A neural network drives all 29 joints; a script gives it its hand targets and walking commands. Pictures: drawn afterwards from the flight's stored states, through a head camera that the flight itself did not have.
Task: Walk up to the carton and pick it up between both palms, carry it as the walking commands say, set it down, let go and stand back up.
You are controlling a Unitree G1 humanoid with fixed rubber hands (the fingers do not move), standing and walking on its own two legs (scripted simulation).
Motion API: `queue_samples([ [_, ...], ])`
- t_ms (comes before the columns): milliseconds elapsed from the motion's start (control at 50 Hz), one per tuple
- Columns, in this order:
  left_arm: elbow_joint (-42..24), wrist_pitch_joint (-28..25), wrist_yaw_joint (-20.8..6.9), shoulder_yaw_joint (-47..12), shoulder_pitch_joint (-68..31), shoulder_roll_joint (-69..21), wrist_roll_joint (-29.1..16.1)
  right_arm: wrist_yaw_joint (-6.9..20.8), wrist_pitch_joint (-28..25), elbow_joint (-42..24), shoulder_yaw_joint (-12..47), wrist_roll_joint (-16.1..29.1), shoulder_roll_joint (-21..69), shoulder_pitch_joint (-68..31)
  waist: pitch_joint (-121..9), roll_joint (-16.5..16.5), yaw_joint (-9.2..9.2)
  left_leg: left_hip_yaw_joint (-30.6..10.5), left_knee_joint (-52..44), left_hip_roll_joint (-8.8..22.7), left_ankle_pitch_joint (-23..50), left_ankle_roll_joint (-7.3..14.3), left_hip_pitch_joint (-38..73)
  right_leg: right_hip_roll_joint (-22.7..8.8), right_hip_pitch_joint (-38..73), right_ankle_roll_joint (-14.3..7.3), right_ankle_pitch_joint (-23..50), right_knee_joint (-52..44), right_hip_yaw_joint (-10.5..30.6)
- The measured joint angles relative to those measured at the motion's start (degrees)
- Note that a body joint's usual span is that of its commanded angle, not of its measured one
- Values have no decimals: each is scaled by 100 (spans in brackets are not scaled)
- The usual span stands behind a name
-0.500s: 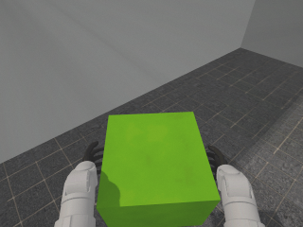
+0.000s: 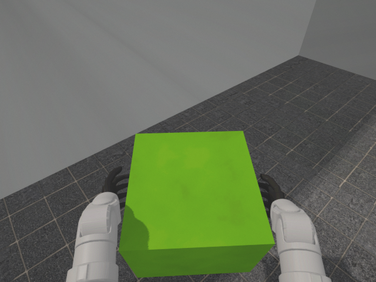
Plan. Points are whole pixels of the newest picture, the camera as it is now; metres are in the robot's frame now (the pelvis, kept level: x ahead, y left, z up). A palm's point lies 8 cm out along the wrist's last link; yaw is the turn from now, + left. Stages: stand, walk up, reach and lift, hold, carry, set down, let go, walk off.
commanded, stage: carry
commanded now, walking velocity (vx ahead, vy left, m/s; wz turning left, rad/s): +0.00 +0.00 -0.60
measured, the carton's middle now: (191, 201) +0.33 +0.01 -0.01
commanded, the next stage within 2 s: none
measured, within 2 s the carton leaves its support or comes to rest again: neither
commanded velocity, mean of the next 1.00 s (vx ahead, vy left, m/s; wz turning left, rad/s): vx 0.00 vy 0.00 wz -0.60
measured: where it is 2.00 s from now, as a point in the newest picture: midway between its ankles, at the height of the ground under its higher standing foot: outside the picture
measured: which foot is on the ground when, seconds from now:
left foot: down 0.00-0.70, up 0.72-0.92, down 0.94-1.00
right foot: down 0.00-1.00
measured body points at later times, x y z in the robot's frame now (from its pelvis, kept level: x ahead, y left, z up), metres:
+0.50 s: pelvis -0.04 -0.01 -0.02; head -0.04 +0.00 +0.43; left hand +0.33 +0.14 +0.08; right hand +0.27 -0.22 +0.07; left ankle -0.01 +0.14 -0.74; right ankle +0.01 -0.14 -0.73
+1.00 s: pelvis -0.08 -0.04 -0.02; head -0.04 -0.05 +0.43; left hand +0.31 +0.02 +0.05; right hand +0.18 -0.32 +0.05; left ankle -0.03 +0.09 -0.74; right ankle -0.02 -0.16 -0.74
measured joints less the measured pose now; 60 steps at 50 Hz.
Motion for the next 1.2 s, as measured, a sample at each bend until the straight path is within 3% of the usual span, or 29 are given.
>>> queue_samples([
  [80,-425,373,-2,-24,-151,54,-110,-103,426,-500,21,185,-1,-105,-33,-9,-1,4,603,3,-241,0,-473,46,-423,0,-174,481,13],
  [200,-971,1200,49,-24,-546,590,-569,-488,1166,-938,226,418,108,-630,-40,-148,0,176,958,105,-317,-2,-974,46,-1190,0,-838,1295,-128],
  [260,-1037,1492,138,-25,-755,672,-760,-615,1502,-1202,224,522,73,-710,-43,-81,-1,178,1192,234,-420,-50,-1092,171,-1254,-74,-181,1244,-148],
  [340,-1037,1817,347,-24,-1101,498,-797,-692,1879,-1403,89,853,-213,-807,-41,-49,-1,234,1921,174,-1400,-51,-1276,215,-1352,-214,-245,1252,-73],
  [420,-1040,1942,422,-23,-1389,458,-799,-783,2109,-1506,-13,1050,-394,-1072,-47,-43,-7,269,1522,162,-1384,-50,-1109,245,-1638,-202,-119,1243,42],
  [440,-1046,1961,424,-22,-1421,482,-807,-806,2139,-1506,-28,1071,-392,-1126,-34,-86,-4,292,1259,144,-962,-50,-1064,243,-1702,-187,-85,1243,85],
  [480,-1103,2038,419,-22,-1368,600,-895,-875,2181,-1505,-28,1072,-280,-1151,-19,-187,-3,397,1135,175,-492,-51,-1050,260,-1815,-182,-272,1409,122],
  [520,-1126,2124,421,-22,-1341,720,-993,-961,2217,-1505,-36,1073,-159,-1153,-18,-176,-3,459,1117,309,-589,-50,-1048,265,-2007,-181,-982,1902,-76],
  [580,-1140,2168,422,-23,-1361,829,-1077,-1016,2184,-1506,-39,1075,-67,-1157,-22,-181,-1,532,1025,520,-607,-91,-1050,261,-2117,-182,-1194,2089,-227],
  [640,-1140,2157,424,-23,-1381,860,-1110,-1034,2167,-1505,-49,1075,-53,-1196,-24,-181,1,655,1099,692,-652,-207,-1056,245,-2031,-183,-981,1969,-228],
  [680,-1142,2157,427,-24,-1407,860,-1111,-1034,2156,-1520,-65,1075,-51,-1204,-25,-200,3,758,1334,778,-800,-299,-1077,216,-1769,-184,-440,1430,-222],
  [720,-1142,2065,458,-25,-1348,724,-1103,-1025,2121,-1577,-116,1074,-112,-1130,33,-66,-1,774,1756,880,-1243,-312,-1150,338,-1792,-312,-142,1508,-224],
  [760,-1141,2051,532,-23,-1308,542,-1038,-1022,2154,-1585,-184,1080,-217,-1082,126,-76,2,782,2291,716,-1973,-313,-1265,357,-1806,-390,-182,1519,-112],
  [820,-1142,1996,554,-23,-1272,408,-965,-960,2166,-1587,-188,1122,-338,-1088,256,-102,0,775,2697,469,-2081,-312,-1362,394,-1820,-406,-45,1335,70],
  [920,-1211,1849,520,-22,-1264,412,-964,-905,2030,-1598,-188,1233,-361,-1157,266,-146,-5,767,1821,173,-2077,-311,-1247,511,-2084,-406,268,1103,237],
  [940,-1259,1835,518,-22,-1260,417,-963,-904,1991,-1600,-187,1244,-357,-1172,275,-165,-5,764,1451,121,-1971,-300,-1138,537,-2135,-406,314,1085,260],
  [980,-1406,1851,504,-21,-1197,480,-978,-912,1892,-1600,-187,1252,-262,-1159,343,-363,-2,821,1038,58,-985,-204,-1032,536,-2146,-402,390,1051,363],
  [1020,-1537,1891,493,-22,-1079,510,-1008,-930,1868,-1629,-188,1251,-178,-1108,343,-493,1,858,958,69,-584,-54,-981,551,-2122,-394,413,1048,374],
  [1060,-1722,1913,483,-22,-915,544,-1047,-951,1872,-1670,-188,1252,-91,-1104,345,-456,1,859,1056,187,-707,34,-960,559,-2175,-393,-246,1321,199],
  [1100,-1805,1962,479,-22,-873,616,-1091,-977,1859,-1673,-187,1251,-13,-1105,343,-426,0,882,1114,322,-805,33,-934,504,-2257,-393,-711,1710,60],
  [1200,-1810,2081,480,-23,-1073,748,-1130,-996,1783,-1692,-188,1252,47,-1122,340,-384,10,1044,1315,683,-939,-142,-935,267,-2216,-393,-797,1960,-8],
])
